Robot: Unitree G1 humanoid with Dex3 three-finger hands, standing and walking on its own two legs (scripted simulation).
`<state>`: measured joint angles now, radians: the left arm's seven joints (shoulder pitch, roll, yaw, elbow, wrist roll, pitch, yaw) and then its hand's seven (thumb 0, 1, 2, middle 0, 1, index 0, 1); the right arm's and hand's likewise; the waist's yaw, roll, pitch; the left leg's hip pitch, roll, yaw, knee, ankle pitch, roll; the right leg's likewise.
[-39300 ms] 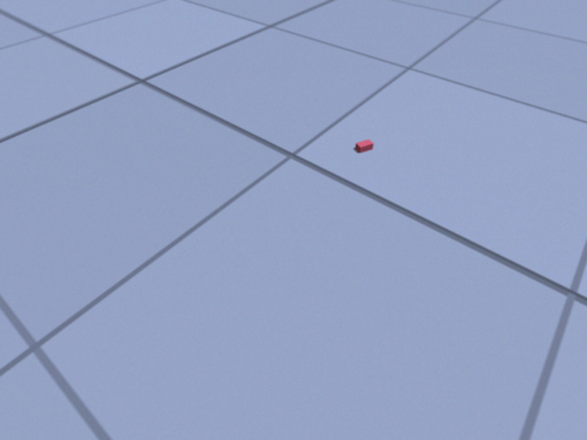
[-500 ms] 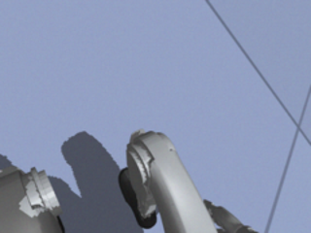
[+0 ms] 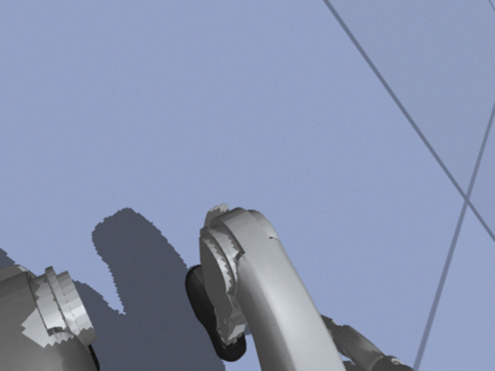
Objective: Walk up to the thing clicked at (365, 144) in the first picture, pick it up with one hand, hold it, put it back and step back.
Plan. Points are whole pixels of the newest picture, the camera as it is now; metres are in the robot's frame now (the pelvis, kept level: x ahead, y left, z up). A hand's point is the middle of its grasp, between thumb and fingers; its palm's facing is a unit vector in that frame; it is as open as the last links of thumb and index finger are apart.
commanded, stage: open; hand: left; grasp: from above
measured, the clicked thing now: out of the picture +0.44 +0.34 -0.28
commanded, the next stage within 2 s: withdraw in 0.68 s
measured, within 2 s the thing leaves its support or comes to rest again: neither
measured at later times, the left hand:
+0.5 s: hand out of the picture +0.43 +0.33 -0.24, palm faces -0.43 -0.13 -0.89, open 11.8 cm
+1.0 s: hand out of the picture +0.44 +0.34 -0.23, palm faces -0.35 -0.13 -0.93, open 13.0 cm
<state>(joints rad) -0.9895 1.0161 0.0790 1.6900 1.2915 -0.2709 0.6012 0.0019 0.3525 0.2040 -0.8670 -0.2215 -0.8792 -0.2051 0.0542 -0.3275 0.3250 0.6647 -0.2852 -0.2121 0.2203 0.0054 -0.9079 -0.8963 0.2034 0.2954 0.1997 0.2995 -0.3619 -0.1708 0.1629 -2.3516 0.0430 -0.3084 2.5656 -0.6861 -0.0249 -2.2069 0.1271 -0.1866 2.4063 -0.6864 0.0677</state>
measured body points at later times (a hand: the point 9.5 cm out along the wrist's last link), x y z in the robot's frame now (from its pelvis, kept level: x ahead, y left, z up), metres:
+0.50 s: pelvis +0.00 +0.00 +0.00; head +0.26 +0.14 +0.34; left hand +0.45 +0.34 -0.19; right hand +0.08 -0.25 -0.06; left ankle +0.07 +0.14 -0.26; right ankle +0.11 -0.12 -0.26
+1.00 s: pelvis +0.00 +0.00 +0.00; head +0.25 +0.14 +0.35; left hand +0.46 +0.34 -0.17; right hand +0.08 -0.25 -0.06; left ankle +0.07 +0.14 -0.26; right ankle +0.11 -0.12 -0.26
